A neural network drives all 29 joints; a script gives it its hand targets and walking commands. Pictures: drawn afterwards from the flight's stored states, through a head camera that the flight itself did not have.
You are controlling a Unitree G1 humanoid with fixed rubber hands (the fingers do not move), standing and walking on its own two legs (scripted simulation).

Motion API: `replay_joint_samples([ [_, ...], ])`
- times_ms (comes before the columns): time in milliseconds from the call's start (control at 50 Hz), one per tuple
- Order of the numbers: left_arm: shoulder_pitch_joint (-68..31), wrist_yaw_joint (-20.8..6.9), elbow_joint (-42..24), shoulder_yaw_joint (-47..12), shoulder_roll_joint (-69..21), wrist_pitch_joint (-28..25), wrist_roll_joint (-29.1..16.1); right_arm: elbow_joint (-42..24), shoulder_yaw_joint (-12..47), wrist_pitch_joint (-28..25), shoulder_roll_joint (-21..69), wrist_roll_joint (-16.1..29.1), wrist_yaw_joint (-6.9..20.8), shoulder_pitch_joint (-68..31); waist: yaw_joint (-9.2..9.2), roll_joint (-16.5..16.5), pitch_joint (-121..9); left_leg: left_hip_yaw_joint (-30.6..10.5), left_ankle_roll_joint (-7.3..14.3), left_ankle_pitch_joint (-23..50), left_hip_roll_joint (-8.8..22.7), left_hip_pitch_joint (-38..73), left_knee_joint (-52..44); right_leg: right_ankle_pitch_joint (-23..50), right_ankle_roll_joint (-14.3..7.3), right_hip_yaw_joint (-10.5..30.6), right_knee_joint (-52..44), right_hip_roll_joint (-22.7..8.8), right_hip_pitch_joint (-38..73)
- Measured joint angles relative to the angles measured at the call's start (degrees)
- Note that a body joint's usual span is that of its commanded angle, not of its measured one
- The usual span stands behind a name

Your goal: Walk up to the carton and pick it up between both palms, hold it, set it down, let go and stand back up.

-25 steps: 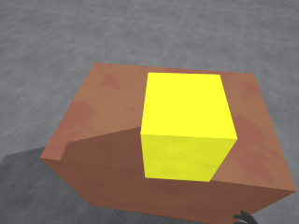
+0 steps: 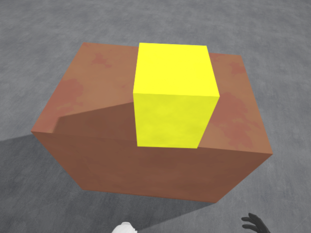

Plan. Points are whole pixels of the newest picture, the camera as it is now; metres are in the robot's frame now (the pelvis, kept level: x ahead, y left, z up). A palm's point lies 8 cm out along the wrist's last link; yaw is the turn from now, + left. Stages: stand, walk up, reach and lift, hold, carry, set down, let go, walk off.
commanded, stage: walk up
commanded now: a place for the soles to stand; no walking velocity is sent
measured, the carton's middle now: (170, 98) +0.50 -0.02 +0.04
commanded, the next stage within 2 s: none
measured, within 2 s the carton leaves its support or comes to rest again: neither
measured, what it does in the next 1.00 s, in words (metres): steps on the spot: right foot, then left foot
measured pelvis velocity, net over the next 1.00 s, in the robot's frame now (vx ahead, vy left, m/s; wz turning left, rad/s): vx -0.01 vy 0.01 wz -0.06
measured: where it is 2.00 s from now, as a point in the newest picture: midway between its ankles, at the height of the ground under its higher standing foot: outside the picture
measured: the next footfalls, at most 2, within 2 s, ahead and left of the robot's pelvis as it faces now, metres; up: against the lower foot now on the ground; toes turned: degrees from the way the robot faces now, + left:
right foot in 0.02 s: +0.04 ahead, -0.12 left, +0.00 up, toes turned -5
left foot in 0.34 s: +0.04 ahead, +0.12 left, +0.00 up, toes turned -2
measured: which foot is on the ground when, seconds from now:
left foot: down 0.00-0.04, up 0.06-0.32, down 0.34-1.00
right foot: up 0.00-0.00, down 0.02-1.00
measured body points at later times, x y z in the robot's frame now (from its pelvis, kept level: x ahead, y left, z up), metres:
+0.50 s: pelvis -0.01 -0.01 +0.01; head +0.00 -0.01 +0.46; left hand +0.05 +0.25 -0.11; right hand +0.08 -0.27 -0.11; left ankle +0.00 +0.12 -0.72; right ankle -0.05 -0.13 -0.72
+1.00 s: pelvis -0.01 +0.01 +0.01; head +0.00 +0.00 +0.46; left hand +0.07 +0.27 -0.10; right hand +0.08 -0.25 -0.11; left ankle +0.00 +0.13 -0.72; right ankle -0.05 -0.13 -0.72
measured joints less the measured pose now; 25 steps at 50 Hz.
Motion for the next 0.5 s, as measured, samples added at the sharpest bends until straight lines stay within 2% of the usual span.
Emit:
replay_joint_samples([
  [20, 1.36, -0.16, 0.05, 0.06, -0.66, -0.50, -0.17, 0.02, 0.07, 0.16, -0.13, 0.07, 0.15, -0.09, 0.30, 0.54, -0.53, 0.40, -0.38, -0.19, 0.35, -0.56, 0.92, 1.39, -0.58, -0.63, -7.19, -0.66, 2.86],
  [40, 2.25, -0.18, 0.56, 0.07, -1.81, -1.02, -0.13, 0.39, -0.04, 0.37, -0.60, 0.25, 0.31, -0.20, 0.31, 2.32, -0.45, -0.07, -0.65, -1.06, 1.26, -1.00, 2.51, 6.14, -1.89, -1.34, -10.56, 0.14, 4.16],
  [60, 3.18, -0.25, 1.02, -0.16, -2.98, -1.37, 0.05, 1.05, -0.31, 0.69, -1.02, 0.51, 0.46, 0.31, -0.01, 4.31, -0.57, -1.28, -0.56, -3.94, 1.82, -1.30, 4.44, 8.33, -3.20, -2.36, -10.90, 1.13, 4.83],
  [80, 4.57, -0.38, 1.13, -0.50, -3.71, -1.61, 0.20, 1.75, -0.54, 1.09, -1.07, 0.88, 0.53, 1.60, 0.08, 4.98, -1.80, -1.97, -0.76, -9.21, 1.11, -1.68, 6.14, 8.68, -4.17, -2.76, -10.43, 1.10, 4.75],
  [120, 7.20, -0.34, 1.66, -0.87, -4.60, -2.05, 0.58, 3.22, -0.84, 1.84, -1.06, 1.36, 0.63, 4.23, 1.68, 4.70, -4.73, -2.09, -0.92, -13.97, -0.98, -2.13, 9.98, 8.10, -5.48, -1.76, -10.22, -0.07, 4.20],
  [140, 8.08, -0.17, 2.08, -0.96, -5.19, -2.32, 0.78, 3.82, -1.01, 1.97, -1.38, 1.54, 0.85, 4.93, 2.21, 4.99, -5.25, -2.54, -1.01, -13.63, -1.60, -1.75, 11.45, 8.38, -5.54, -1.19, -11.12, -0.38, 4.55],
  [180, 9.21, 0.22, 2.25, -1.36, -6.35, -3.01, 1.30, 4.80, -1.43, 1.56, -2.24, 1.79, 1.33, 5.61, 2.12, 6.25, -5.20, -3.58, -1.11, -12.00, -2.07, -0.62, 11.91, 10.11, -4.65, -0.89, -13.69, -0.58, 5.39],
  [260, 9.20, 0.29, 0.74, -1.78, -6.75, -4.32, 1.25, 6.30, -1.68, 0.86, -2.83, 1.42, 1.58, 6.18, 2.00, 6.92, -3.40, -2.23, -1.73, -10.32, -1.66, 2.79, 7.77, 11.78, -4.75, -0.91, -15.56, -0.87, 5.00],
  [320, 8.47, 0.37, -0.93, -1.58, -6.03, -4.71, 1.28, 6.77, -1.34, 0.50, -2.30, 1.25, 1.55, 6.06, 2.06, 6.05, -2.10, -1.11, -1.66, -10.37, -1.79, 7.04, 0.69, 11.49, -4.82, -1.22, -14.82, -0.93, 3.92],
  [340, 8.14, 0.40, -1.33, -1.54, -5.71, -4.74, 1.28, 6.78, -1.24, 0.21, -2.01, 1.15, 1.45, 5.86, 1.99, 5.66, -1.68, -0.74, -1.53, -7.76, -1.94, 8.88, -3.01, 11.22, -4.73, -1.36, -14.34, -0.95, 3.60],
  [380, 7.21, 0.51, -1.64, -1.32, -4.67, -4.62, 0.92, 7.10, -0.77, -0.45, -0.62, 0.78, 1.18, 4.61, 2.08, 2.81, -0.29, 0.31, -1.64, -2.43, -3.20, 10.89, -6.80, 10.71, -4.36, -0.42, -13.30, -2.26, 3.50],
  [420, 7.18, 0.57, -2.41, -1.47, -4.23, -4.60, 0.35, 6.47, -0.08, -1.12, -0.05, 0.77, 1.23, 4.05, 1.83, 1.35, -0.60, 0.89, -1.42, -2.71, -3.49, 11.35, -7.34, 10.94, -3.94, 0.10, -13.23, -2.62, 3.51],
  [500, 6.74, 0.54, -3.23, -2.21, -4.59, -4.70, 0.13, 5.60, 0.20, -0.71, -0.33, 1.32, 1.72, 2.79, 1.26, 1.63, -2.73, 0.87, -1.00, -5.76, -2.51, 10.76, -3.86, 10.72, -3.75, 0.09, -14.15, -1.66, 4.82],
])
